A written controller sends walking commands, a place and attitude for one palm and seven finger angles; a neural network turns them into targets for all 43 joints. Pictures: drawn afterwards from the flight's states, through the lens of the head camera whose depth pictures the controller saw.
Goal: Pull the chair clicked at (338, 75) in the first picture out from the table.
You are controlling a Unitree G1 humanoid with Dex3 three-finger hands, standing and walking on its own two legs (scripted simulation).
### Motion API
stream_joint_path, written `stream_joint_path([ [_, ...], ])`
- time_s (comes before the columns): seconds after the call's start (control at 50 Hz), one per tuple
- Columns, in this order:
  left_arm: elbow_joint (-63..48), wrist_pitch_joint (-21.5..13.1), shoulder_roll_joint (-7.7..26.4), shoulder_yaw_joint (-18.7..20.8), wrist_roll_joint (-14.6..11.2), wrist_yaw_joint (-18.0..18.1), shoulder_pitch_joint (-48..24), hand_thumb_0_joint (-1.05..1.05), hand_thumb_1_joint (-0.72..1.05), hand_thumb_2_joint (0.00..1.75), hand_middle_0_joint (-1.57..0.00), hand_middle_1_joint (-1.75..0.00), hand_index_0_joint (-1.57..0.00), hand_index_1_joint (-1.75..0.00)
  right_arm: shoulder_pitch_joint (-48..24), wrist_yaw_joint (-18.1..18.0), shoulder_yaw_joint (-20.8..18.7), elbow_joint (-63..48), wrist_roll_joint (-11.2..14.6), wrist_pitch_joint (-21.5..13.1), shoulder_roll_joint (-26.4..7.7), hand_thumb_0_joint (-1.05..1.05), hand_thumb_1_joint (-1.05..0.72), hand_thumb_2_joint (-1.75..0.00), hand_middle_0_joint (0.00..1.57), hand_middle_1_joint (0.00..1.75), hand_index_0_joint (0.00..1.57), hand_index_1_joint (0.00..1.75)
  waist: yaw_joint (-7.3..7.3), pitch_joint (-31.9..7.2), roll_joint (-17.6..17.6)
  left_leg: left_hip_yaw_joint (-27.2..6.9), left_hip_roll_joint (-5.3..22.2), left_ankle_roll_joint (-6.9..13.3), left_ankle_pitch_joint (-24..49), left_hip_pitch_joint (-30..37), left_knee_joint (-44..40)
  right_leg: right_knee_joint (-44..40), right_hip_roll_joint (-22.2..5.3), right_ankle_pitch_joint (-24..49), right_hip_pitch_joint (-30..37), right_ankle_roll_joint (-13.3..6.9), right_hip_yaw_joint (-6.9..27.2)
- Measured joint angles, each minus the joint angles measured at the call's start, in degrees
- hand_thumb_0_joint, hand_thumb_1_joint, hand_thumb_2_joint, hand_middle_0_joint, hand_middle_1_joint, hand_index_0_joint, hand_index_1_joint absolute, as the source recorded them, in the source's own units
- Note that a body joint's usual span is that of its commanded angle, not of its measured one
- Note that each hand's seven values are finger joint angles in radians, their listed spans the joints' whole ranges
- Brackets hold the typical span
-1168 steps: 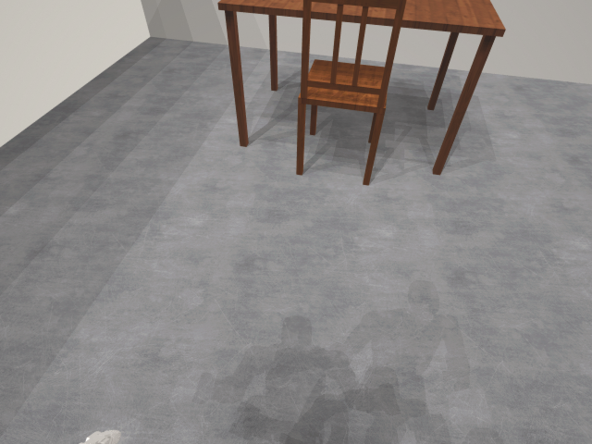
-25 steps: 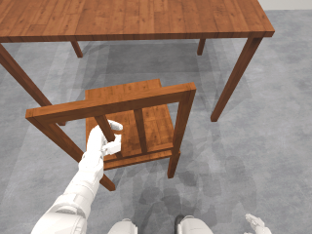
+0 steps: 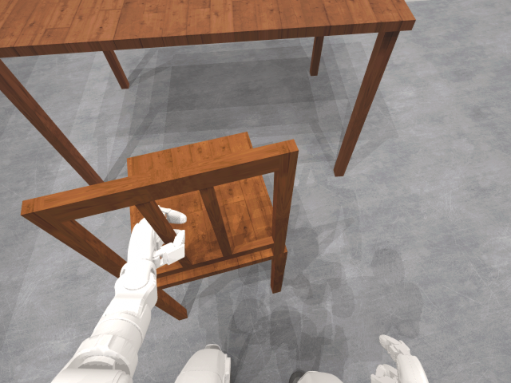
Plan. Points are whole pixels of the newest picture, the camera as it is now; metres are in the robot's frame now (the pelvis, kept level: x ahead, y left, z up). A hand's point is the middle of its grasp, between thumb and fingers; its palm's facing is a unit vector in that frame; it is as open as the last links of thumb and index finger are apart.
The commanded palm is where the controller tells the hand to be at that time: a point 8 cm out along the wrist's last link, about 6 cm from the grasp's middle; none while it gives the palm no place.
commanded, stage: step backward, pulling the chair out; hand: left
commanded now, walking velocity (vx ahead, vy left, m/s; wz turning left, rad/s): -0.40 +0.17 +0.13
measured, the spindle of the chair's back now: (169, 237) +0.36 +0.18 -0.08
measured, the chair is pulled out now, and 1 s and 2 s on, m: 0.37 0.64 0.66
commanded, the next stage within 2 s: stop walking, hand still on the chair in 0.52 s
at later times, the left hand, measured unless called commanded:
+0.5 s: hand (172, 328) +0.20 +0.14 -0.07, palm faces +0.08 -0.98 -0.20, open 5.3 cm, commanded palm +0.18 +0.19 -0.06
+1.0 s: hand out of the picture +0.06 +0.13 -0.06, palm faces +0.06 -0.99 -0.15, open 5.3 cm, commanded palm +0.05 +0.18 -0.05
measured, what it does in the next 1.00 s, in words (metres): walks backwards: left foot, then right foot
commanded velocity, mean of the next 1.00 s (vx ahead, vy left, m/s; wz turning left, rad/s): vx -0.11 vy -0.04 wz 0.05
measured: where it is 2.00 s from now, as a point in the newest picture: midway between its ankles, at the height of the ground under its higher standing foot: outside the picture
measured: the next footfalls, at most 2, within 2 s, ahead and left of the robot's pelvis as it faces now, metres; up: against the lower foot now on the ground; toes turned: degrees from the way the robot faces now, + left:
left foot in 0.14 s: -0.02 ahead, +0.16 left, +0.00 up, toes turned +2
right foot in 0.44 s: -0.10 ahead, -0.14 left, +0.00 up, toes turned +2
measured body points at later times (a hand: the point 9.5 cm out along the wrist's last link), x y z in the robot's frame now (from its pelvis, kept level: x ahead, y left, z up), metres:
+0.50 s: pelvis -0.13 -0.02 +0.00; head -0.04 -0.03 +0.44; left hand +0.19 +0.20 -0.05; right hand -0.01 -0.23 -0.15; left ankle -0.06 +0.15 -0.73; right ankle -0.14 -0.15 -0.74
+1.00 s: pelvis -0.21 -0.01 +0.00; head -0.19 -0.01 +0.45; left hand +0.05 +0.18 -0.05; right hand -0.09 -0.24 -0.12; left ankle -0.22 +0.12 -0.73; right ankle -0.15 -0.15 -0.73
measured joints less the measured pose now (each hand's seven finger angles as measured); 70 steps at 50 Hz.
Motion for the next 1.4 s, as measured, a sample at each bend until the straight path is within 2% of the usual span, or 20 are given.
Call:
stream_joint_path([
  [0.06, -0.5, 0.9, -0.8, -0.4, 0.8, 0.4, 0.5, 0.03, 0.67, 0.76, -0.28, -1.15, -0.49, -1.45, 0.9, -0.8, -0.5, 0.3, 0.0, -0.3, -2.7, 0.01, -0.91, -0.90, 0.21, 0.30, 0.21, 0.30, -1.16, -1.5, -1.0, -0.9, -2.5, -0.2, -3.6, 1.9, 2.0, 0.6, -1.6, 0.8, -2.0, 0.3, -0.1],
  [0.16, -3.2, 3.2, -1.9, -4.6, 1.7, 0.8, 0.0, 0.02, 0.68, 0.76, -0.25, -1.19, -0.49, -1.45, 2.4, -2.3, -1.8, 0.1, 0.2, -0.2, -6.8, 0.01, -0.91, -0.90, 0.20, 0.30, 0.20, 0.30, -2.54, -2.7, -0.9, -1.0, -1.5, -0.1, 1.2, 9.5, -11.3, 2.3, -3.2, 1.7, -4.9, 1.8, -2.6],
  [0.22, -5.3, 4.4, -0.6, -6.9, 1.5, 0.9, -0.7, 0.01, 0.69, 0.76, -0.22, -1.21, -0.49, -1.45, 2.3, -2.1, -2.2, -1.0, -0.1, 0.6, -5.5, 0.01, -0.91, -0.90, 0.20, 0.30, 0.20, 0.30, -1.20, -0.9, -4.3, 0.4, -2.9, 0.7, 3.2, 9.8, -13.6, 2.7, -4.4, 4.7, -5.9, 2.2, -0.9],
  [0.32, -7.3, 5.0, 0.0, -6.9, 0.9, 0.3, 1.2, 0.02, 0.70, 0.75, -0.20, -1.20, -0.49, -1.45, 3.3, 0.3, -1.7, -3.1, -1.4, -0.3, -2.0, 0.01, -0.91, -0.90, 0.20, 0.30, 0.20, 0.30, -0.29, -0.7, -2.8, -0.1, -0.1, 0.4, 6.6, 8.1, -15.0, 11.8, -1.2, -8.4, -6.4, 0.7, 0.2],
  [0.44, -6.4, 2.6, 0.9, -5.3, 0.3, -0.8, 2.1, 0.02, 0.67, 0.78, -0.25, -1.18, -0.49, -1.45, 3.6, 2.0, 0.0, -1.7, -1.2, -1.9, 2.1, 0.01, -0.91, -0.90, 0.20, 0.30, 0.20, 0.30, 2.33, -0.6, -1.0, 0.1, 2.3, -1.7, 8.6, 4.8, -13.9, 0.2, -1.2, -2.6, 2.5, 0.5, 1.4],
  [0.46, -5.8, 2.2, 0.9, -4.5, 0.2, -0.9, 1.7, 0.01, 0.67, 0.78, -0.26, -1.18, -0.49, -1.45, 3.1, 2.1, 0.3, -1.3, -1.1, -1.9, 2.2, 0.01, -0.91, -0.90, 0.20, 0.30, 0.20, 0.30, 2.62, -0.2, 0.0, -0.1, 3.1, -2.1, 8.7, 4.0, -13.0, -2.0, -0.7, -1.8, 3.3, 1.6, 1.2],
  [0.5, -3.8, 1.5, 0.2, -2.8, -0.7, -0.8, 0.8, 0.02, 0.67, 0.79, -0.27, -1.16, -0.49, -1.45, 1.8, 2.0, 0.5, -0.5, -0.7, -1.5, 1.6, 0.01, -0.90, -0.90, 0.21, 0.30, 0.20, 0.30, 1.91, 1.2, 3.1, -1.2, 4.9, -2.1, 9.7, 3.1, -12.1, -3.3, 1.3, 0.1, 3.5, 2.0, 0.3],
  [0.52, -2.8, 1.2, -0.1, -1.9, -0.9, -0.9, 0.6, 0.02, 0.66, 0.79, -0.28, -1.15, -0.49, -1.45, 1.5, 1.7, 0.5, -0.2, -0.3, -1.1, 1.3, 0.01, -0.90, -0.90, 0.21, 0.30, 0.21, 0.30, 1.44, 1.4, 3.5, -1.2, 4.7, -1.7, 8.5, 2.4, -10.4, -2.8, 1.4, 0.5, 3.0, 1.7, 0.1],
  [0.58, -0.6, 1.4, -0.6, -0.5, -0.5, -0.9, 0.5, 0.03, 0.66, 0.78, -0.28, -1.13, -0.49, -1.45, 1.5, 0.5, 0.2, 0.7, 0.5, -0.1, 0.2, 0.01, -0.90, -0.89, 0.21, 0.30, 0.21, 0.30, 0.51, 0.1, 1.5, -1.7, 0.0, -0.6, -1.5, 0.5, 0.7, 0.1, -1.0, 0.3, 0.4, 1.2, 0.4],
  [0.64, 0.8, 2.3, -1.5, -0.8, 0.1, -0.5, 0.4, 0.03, 0.67, 0.77, -0.27, -1.13, -0.49, -1.45, 2.3, -0.3, -0.1, 0.9, 0.6, 0.0, -2.3, 0.01, -0.91, -0.90, 0.21, 0.30, 0.21, 0.30, -0.40, -1.7, -0.2, -1.2, -2.8, -0.3, -4.8, 1.8, 4.8, 1.6, -3.1, 0.5, -1.3, 1.4, 0.1],
  [0.68, -1.2, 4.3, -2.0, -1.7, 0.6, -0.2, 1.0, 0.03, 0.67, 0.77, -0.26, -1.14, -0.49, -1.45, 2.7, -1.0, -0.5, 0.5, 0.8, -0.1, -4.0, 0.01, -0.91, -0.90, 0.21, 0.30, 0.20, 0.30, -1.29, -2.2, -0.8, -0.6, -3.1, 0.1, -4.7, 5.1, 1.3, 2.5, -4.2, 0.6, -2.1, 1.8, -0.6],
  [0.74, -5.2, 6.4, -2.7, -4.1, 1.1, 0.2, 2.4, 0.03, 0.68, 0.76, -0.25, -1.17, -0.49, -1.45, 3.5, -2.2, -1.5, -0.7, 0.7, -0.9, -6.2, 0.01, -0.91, -0.90, 0.20, 0.30, 0.20, 0.30, -2.22, -2.7, -1.1, 0.6, -2.1, 0.9, 0.3, 12.3, -10.8, 4.6, -5.1, 0.5, -3.5, 2.7, -1.9],
  [0.78, -7.4, 7.6, -2.2, -5.8, 1.1, 0.6, 2.6, 0.03, 0.68, 0.76, -0.23, -1.18, -0.49, -1.45, 3.1, -2.8, -2.1, -0.7, 0.5, -1.1, -5.7, 0.01, -0.91, -0.90, 0.20, 0.30, 0.20, 0.30, -1.49, -1.4, -3.7, 1.9, -3.6, 1.2, 1.4, 13.9, -13.3, 5.1, -6.6, 1.0, -3.5, 3.1, -0.8],
  [0.82, -8.6, 8.5, -2.1, -7.0, 0.8, 0.6, 3.6, 0.03, 0.69, 0.76, -0.22, -1.19, -0.49, -1.45, 3.8, -2.7, -2.0, -2.1, 0.4, -1.2, -5.2, 0.01, -0.91, -0.90, 0.20, 0.30, 0.20, 0.30, -0.27, -1.1, -4.5, 2.9, -3.6, 1.5, 2.5, 14.3, -13.7, 4.6, -6.2, 0.4, -3.3, 2.7, 0.4],
  [0.88, -9.2, 8.8, -2.6, -7.9, 0.2, 0.2, 5.7, 0.04, 0.70, 0.76, -0.21, -1.19, -0.49, -1.45, 5.1, -1.8, -1.4, -2.8, 0.5, -1.7, -3.9, 0.01, -0.91, -0.90, 0.20, 0.30, 0.20, 0.30, 0.08, -1.6, -3.0, 2.4, -2.5, 1.5, 3.0, 14.5, -13.7, 3.2, -4.7, -2.7, -1.8, 2.1, 0.2],
  [0.98, -9.5, 7.9, -2.8, -9.1, 0.3, -0.4, 10.6, 0.04, 0.69, 0.77, -0.22, -1.18, -0.49, -1.45, 7.4, -0.4, 0.7, -1.7, 0.7, -1.2, -0.3, 0.01, -0.91, -0.90, 0.20, 0.30, 0.20, 0.30, 1.12, -3.8, -1.8, 1.9, -1.3, 1.4, 2.4, 15.8, -13.5, 0.4, -3.1, 0.2, 0.8, 2.2, 0.1],
  [1.08, -10.7, 6.8, -3.3, -9.2, 0.5, -0.6, 16.1, 0.04, 0.67, 0.79, -0.24, -1.17, -0.49, -1.45, 8.9, -0.5, 2.0, -0.5, 0.2, -1.7, 1.4, 0.01, -0.91, -0.90, 0.21, 0.30, 0.20, 0.30, 1.41, -6.8, -1.0, 2.6, -1.2, 1.2, 2.2, 17.0, -14.5, -0.2, -2.7, 1.0, 1.4, 1.8, 1.1],
  [1.12, -11.5, 6.4, -3.3, -9.1, 0.6, -0.7, 17.9, 0.04, 0.67, 0.80, -0.25, -1.17, -0.49, -1.45, 9.0, -0.7, 2.1, -0.1, 0.0, -2.0, 1.4, 0.01, -0.91, -0.90, 0.21, 0.30, 0.20, 0.30, 1.35, -7.4, -1.0, 2.8, -1.6, 1.0, 2.1, 17.6, -14.9, -0.8, -3.0, 3.8, 1.9, 2.1, 1.6],
  [1.22, -13.1, 5.4, -3.8, -9.0, 0.9, -0.6, 21.0, 0.05, 0.66, 0.81, -0.26, -1.17, -0.49, -1.45, 8.4, -1.0, 1.6, 0.7, -0.1, -3.2, 0.3, 0.02, -0.90, -0.90, 0.21, 0.30, 0.20, 0.30, 1.27, -8.5, -0.4, 3.1, -1.6, 0.9, 2.0, 18.6, -16.4, -1.4, -3.1, 3.1, 2.3, 2.7, 1.8],
  [1.4, -18.4, 4.8, -2.7, -10.0, 1.7, -0.6, 24.0, 0.04, 0.65, 0.82, -0.26, -1.18, -0.49, -1.45, 5.1, -1.3, -0.2, -0.8, 0.0, -4.1, -1.9, 0.02, -0.91, -0.90, 0.20, 0.30, 0.20, 0.30, 1.50, -6.8, -1.6, 3.1, -1.8, 0.7, 2.7, 19.4, -18.5, -2.4, -3.2, 3.2, 2.8, 2.6, 1.7],
])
